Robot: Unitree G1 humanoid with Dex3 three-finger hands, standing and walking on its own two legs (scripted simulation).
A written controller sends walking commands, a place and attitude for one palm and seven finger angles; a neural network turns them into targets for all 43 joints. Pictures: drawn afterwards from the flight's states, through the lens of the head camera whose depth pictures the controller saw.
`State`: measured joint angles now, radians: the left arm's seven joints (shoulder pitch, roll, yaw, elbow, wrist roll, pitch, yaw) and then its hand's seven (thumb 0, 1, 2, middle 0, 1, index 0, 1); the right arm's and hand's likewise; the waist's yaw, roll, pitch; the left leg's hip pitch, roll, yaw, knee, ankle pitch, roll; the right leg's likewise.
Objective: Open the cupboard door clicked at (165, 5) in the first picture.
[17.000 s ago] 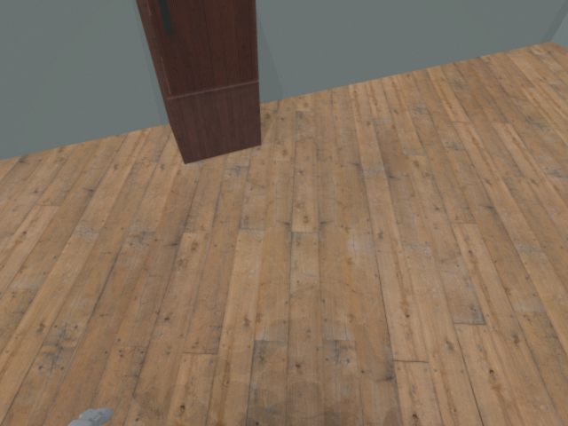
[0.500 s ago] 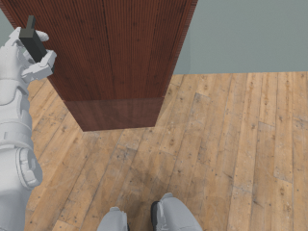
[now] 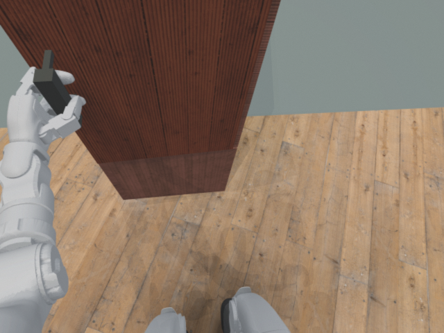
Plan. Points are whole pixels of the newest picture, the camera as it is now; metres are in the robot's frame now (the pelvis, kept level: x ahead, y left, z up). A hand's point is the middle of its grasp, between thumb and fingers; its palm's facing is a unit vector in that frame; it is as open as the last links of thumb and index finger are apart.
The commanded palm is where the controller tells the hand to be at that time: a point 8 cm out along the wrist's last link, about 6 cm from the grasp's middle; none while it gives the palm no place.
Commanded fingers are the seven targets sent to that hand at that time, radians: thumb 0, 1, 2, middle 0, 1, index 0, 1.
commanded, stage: pull the door open along its arc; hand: left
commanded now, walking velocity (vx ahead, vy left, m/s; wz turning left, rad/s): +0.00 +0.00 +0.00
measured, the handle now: (61, 90) +0.54 +0.25 +0.05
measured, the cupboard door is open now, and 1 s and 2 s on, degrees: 3 42 42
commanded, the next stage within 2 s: open thumb and fingers to let go in 0.64 s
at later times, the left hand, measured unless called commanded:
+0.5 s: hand (130, 209) +0.31 +0.12 +0.06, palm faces +0.38 -0.92 +0.02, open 6.8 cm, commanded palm +0.23 +0.19 +0.05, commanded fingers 0.00 0.90 0.90 -0.40 -1.35 -0.40 -1.35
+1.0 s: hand (157, 226) +0.28 +0.08 +0.06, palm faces +0.46 -0.88 -0.04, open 7.8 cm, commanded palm +0.23 +0.12 +0.05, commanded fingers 0.00 -0.08 0.48 -0.33 -1.25 -0.33 -1.25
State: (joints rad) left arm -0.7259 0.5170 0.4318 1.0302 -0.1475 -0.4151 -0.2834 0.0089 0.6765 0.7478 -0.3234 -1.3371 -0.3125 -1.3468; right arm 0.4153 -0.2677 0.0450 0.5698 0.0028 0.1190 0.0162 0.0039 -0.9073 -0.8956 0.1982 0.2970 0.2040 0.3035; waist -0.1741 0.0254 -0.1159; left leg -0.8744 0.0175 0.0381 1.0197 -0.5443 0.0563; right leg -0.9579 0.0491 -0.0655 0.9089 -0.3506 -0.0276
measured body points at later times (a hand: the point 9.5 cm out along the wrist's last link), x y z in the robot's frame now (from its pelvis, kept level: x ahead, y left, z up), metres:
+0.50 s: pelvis +0.02 -0.01 +0.01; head +0.08 -0.01 +0.46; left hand +0.29 +0.16 +0.06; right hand +0.21 -0.21 -0.08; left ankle -0.04 +0.08 -0.67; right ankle +0.04 -0.11 -0.67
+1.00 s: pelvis -0.01 -0.06 +0.01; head +0.04 -0.08 +0.46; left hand +0.25 +0.12 +0.06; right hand +0.17 -0.28 -0.10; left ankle -0.04 +0.08 -0.67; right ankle +0.04 -0.11 -0.67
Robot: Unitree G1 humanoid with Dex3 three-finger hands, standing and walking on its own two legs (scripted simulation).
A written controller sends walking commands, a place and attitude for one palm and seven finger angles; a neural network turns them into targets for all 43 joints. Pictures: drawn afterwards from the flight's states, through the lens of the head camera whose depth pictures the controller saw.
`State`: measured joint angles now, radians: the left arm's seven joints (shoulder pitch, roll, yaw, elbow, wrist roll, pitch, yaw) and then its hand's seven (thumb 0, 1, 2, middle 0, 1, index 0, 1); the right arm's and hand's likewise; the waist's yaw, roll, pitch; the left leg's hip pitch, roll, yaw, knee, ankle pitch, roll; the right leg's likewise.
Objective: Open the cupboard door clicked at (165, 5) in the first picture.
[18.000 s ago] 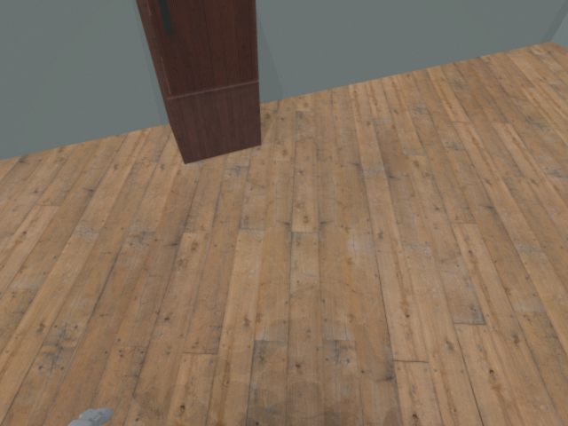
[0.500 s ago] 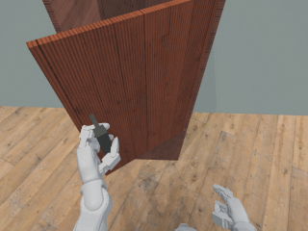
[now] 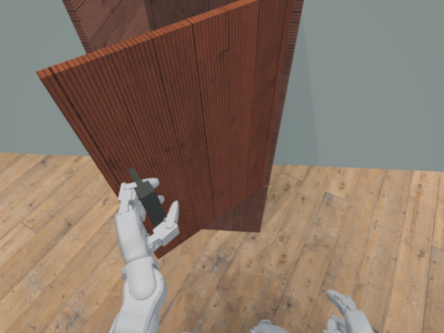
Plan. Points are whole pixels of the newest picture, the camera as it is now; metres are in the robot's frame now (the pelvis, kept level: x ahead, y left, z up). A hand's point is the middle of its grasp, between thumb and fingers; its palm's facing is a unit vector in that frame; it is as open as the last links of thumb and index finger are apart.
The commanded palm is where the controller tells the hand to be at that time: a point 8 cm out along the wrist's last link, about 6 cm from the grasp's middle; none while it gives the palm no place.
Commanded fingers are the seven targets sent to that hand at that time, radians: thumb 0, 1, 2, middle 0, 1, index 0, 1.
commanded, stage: open thumb and fingers to let go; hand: left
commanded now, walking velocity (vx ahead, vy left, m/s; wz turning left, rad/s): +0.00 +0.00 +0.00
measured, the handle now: (147, 198) +0.35 +0.15 +0.04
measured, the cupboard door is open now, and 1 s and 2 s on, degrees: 42 42 42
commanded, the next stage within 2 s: slide the hand sideways off the handle in 0.56 s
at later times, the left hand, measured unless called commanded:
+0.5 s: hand (164, 218) +0.31 +0.11 +0.05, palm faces +0.36 -0.93 -0.01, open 15.0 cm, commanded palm +0.26 +0.16 +0.05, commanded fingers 0.00 -0.50 0.30 -0.16 -0.35 -0.16 -0.35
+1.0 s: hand (154, 238) +0.27 +0.12 +0.05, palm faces -0.12 -0.99 +0.02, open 16.4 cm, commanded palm +0.24 +0.18 +0.05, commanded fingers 0.00 -0.50 0.30 -0.15 -0.30 -0.15 -0.30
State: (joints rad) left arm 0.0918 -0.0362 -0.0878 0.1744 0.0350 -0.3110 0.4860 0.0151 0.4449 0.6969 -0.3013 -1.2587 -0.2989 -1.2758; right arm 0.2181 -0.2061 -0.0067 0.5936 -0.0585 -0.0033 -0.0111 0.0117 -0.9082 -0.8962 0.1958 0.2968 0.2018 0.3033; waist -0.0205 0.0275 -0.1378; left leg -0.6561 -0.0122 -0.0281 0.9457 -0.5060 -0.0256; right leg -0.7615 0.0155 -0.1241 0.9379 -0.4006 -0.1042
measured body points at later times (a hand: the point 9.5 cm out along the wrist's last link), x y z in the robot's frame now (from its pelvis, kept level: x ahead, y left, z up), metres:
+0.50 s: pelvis -0.02 +0.02 +0.00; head +0.02 +0.00 +0.44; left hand +0.28 +0.16 +0.05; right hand +0.15 -0.20 -0.11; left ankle -0.02 +0.14 -0.68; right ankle +0.04 -0.05 -0.68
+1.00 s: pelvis -0.01 +0.05 -0.01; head +0.03 +0.04 +0.44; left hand +0.27 +0.18 +0.05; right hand +0.15 -0.19 -0.10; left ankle -0.02 +0.14 -0.68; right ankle +0.04 -0.05 -0.68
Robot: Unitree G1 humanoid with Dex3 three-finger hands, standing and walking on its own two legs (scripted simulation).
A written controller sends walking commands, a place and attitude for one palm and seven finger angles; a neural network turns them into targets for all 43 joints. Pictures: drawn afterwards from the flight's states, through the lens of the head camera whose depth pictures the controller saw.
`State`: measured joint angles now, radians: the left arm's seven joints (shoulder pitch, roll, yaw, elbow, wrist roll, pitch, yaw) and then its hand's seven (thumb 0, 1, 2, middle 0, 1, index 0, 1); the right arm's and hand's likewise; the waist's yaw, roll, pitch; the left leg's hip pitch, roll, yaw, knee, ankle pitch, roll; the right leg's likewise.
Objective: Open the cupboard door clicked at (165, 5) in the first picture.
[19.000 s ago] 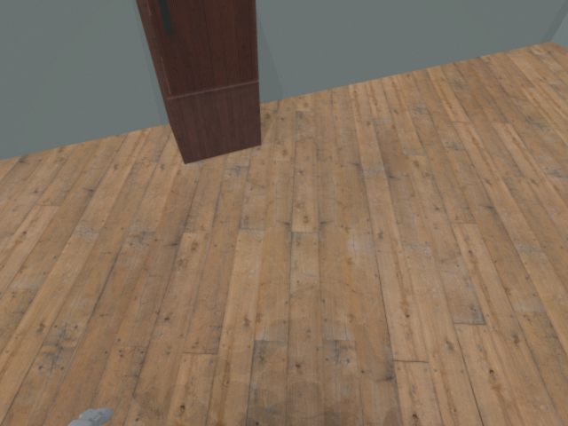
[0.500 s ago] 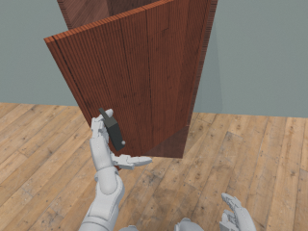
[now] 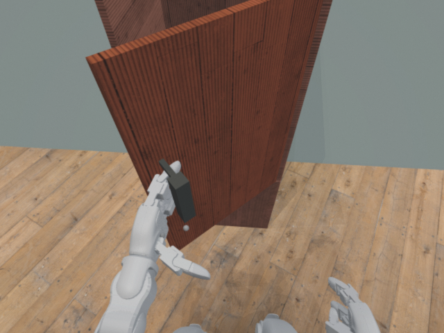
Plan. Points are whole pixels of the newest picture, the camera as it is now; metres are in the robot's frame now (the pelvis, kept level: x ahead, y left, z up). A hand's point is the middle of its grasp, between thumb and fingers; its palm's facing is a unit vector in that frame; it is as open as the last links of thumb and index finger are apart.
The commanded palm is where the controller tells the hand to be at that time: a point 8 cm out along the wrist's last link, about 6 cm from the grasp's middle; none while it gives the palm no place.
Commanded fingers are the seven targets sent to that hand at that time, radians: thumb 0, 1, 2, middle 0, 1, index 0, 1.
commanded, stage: slide the hand sideways off the handle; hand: left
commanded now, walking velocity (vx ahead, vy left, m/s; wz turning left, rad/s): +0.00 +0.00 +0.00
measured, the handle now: (176, 190) +0.36 +0.11 +0.05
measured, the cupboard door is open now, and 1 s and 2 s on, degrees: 42 42 42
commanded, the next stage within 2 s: draw the hand back to the body in 0.86 s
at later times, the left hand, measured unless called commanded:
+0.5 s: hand (163, 252) +0.24 +0.11 +0.05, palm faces -0.06 -1.00 -0.03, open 16.3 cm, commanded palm +0.21 +0.17 +0.05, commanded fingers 0.00 -0.50 0.30 -0.15 -0.30 -0.15 -0.30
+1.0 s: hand (135, 276) +0.21 +0.15 +0.05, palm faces -0.04 -1.00 -0.05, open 16.3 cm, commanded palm +0.18 +0.21 +0.06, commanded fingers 0.00 -0.50 0.30 -0.15 -0.30 -0.15 -0.30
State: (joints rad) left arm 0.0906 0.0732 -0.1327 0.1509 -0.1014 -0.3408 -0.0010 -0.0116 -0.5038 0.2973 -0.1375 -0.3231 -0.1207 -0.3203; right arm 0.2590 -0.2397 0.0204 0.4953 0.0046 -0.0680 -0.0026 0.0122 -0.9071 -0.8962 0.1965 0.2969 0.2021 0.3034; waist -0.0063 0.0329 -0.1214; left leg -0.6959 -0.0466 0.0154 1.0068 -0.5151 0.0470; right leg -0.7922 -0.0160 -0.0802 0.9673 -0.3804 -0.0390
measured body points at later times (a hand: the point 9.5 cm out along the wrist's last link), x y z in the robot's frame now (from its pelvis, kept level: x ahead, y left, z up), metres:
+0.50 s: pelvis +0.02 +0.00 -0.01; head +0.08 +0.00 +0.44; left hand +0.24 +0.16 +0.05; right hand +0.20 -0.22 -0.09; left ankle -0.01 +0.09 -0.68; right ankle +0.06 -0.10 -0.68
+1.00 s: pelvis +0.01 -0.01 -0.02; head +0.07 -0.01 +0.43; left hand +0.20 +0.20 +0.06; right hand +0.20 -0.24 -0.09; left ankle -0.01 +0.09 -0.68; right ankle +0.06 -0.10 -0.68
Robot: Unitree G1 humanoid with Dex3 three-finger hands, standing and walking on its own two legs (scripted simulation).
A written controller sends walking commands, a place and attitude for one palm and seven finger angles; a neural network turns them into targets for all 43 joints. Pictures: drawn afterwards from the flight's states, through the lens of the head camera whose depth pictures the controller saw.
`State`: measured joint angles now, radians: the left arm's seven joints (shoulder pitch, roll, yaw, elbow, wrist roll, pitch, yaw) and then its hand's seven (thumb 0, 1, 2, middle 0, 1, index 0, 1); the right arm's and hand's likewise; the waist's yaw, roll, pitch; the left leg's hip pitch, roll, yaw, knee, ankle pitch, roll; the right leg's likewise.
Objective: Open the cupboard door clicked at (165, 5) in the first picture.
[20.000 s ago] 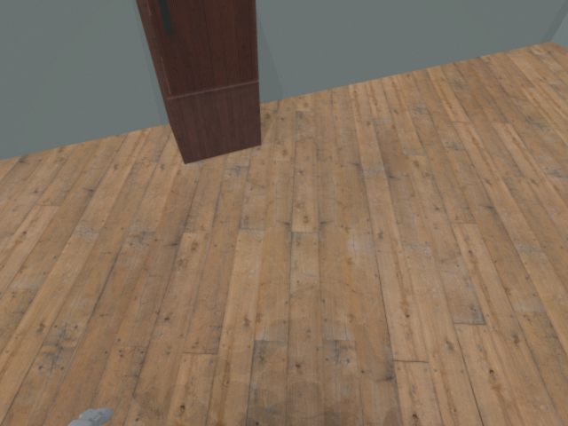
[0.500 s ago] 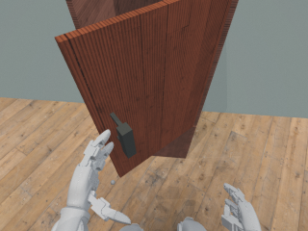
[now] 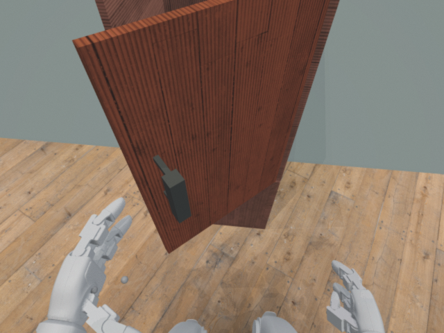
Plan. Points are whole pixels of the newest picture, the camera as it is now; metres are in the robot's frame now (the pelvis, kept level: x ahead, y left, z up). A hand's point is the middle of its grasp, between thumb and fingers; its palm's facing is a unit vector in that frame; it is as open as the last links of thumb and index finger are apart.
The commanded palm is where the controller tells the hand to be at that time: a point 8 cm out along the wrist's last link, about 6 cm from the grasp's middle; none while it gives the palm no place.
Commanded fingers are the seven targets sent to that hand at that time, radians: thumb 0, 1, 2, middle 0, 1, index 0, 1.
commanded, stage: draw the hand back to the body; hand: left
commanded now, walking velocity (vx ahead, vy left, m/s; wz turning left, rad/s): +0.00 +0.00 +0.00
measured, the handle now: (170, 188) +0.35 +0.12 +0.07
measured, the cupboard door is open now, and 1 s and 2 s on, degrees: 42 42 42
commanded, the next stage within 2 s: step back with the hand held close in 1.54 s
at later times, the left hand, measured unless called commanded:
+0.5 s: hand (73, 262) +0.19 +0.20 +0.14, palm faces +0.01 -0.99 -0.14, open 16.1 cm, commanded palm +0.16 +0.26 +0.16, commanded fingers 0.00 -0.22 0.42 -0.16 -0.30 -0.16 -0.30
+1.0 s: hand out of the picture +0.22 +0.27 +0.21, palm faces +0.38 -0.84 -0.40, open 11.0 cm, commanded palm +0.17 +0.31 +0.23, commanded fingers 0.00 0.65 0.80 -0.19 -0.30 -0.19 -0.30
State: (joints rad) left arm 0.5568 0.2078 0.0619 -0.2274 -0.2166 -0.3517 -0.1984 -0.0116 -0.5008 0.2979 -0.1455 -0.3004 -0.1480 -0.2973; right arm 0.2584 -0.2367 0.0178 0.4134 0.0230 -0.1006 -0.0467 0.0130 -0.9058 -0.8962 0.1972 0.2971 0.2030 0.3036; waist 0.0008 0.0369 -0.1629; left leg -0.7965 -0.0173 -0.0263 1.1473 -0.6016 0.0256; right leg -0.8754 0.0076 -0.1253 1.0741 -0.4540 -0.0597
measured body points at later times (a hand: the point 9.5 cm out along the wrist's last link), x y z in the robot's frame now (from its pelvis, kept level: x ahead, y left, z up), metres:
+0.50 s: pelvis +0.01 +0.01 +0.04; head +0.01 +0.00 +0.49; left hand +0.19 +0.25 +0.15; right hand +0.19 -0.22 -0.02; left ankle -0.02 +0.10 -0.66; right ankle +0.04 -0.09 -0.66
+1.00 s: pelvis +0.03 +0.02 +0.08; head +0.01 +0.01 +0.53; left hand +0.19 +0.31 +0.23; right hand +0.22 -0.19 +0.00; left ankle -0.02 +0.10 -0.66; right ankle +0.04 -0.09 -0.66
